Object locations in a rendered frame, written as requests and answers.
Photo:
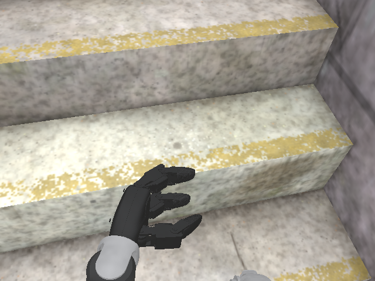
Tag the right robot shin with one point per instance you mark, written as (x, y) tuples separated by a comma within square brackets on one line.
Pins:
[(248, 271)]

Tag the robot left hand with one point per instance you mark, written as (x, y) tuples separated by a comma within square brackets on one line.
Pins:
[(138, 205)]

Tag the robot left forearm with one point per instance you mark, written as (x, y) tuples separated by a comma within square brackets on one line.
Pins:
[(116, 260)]

